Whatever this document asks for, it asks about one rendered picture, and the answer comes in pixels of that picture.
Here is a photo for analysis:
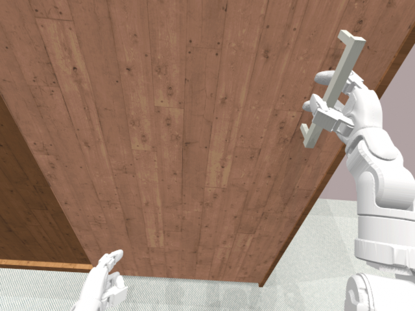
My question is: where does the right robot forearm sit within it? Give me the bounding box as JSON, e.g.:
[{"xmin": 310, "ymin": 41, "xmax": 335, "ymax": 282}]
[{"xmin": 345, "ymin": 128, "xmax": 415, "ymax": 284}]

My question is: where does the left robot hand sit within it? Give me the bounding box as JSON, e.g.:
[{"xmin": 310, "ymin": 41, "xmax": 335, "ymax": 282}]
[{"xmin": 79, "ymin": 249, "xmax": 128, "ymax": 311}]

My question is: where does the right robot hand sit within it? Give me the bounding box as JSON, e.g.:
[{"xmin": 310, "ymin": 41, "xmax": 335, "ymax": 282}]
[{"xmin": 302, "ymin": 70, "xmax": 383, "ymax": 145}]

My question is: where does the robot right upper arm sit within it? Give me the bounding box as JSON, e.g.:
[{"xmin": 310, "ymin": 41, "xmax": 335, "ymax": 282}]
[{"xmin": 344, "ymin": 273, "xmax": 415, "ymax": 311}]

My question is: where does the wardrobe door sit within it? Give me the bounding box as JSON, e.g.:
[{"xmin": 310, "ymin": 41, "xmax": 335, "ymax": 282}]
[
  {"xmin": 0, "ymin": 0, "xmax": 415, "ymax": 283},
  {"xmin": 0, "ymin": 95, "xmax": 91, "ymax": 264}
]

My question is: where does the left robot forearm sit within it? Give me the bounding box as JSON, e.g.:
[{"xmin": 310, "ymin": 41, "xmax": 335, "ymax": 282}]
[{"xmin": 70, "ymin": 297, "xmax": 102, "ymax": 311}]

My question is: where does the handle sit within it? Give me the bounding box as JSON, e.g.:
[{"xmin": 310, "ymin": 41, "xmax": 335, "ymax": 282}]
[{"xmin": 300, "ymin": 30, "xmax": 366, "ymax": 148}]

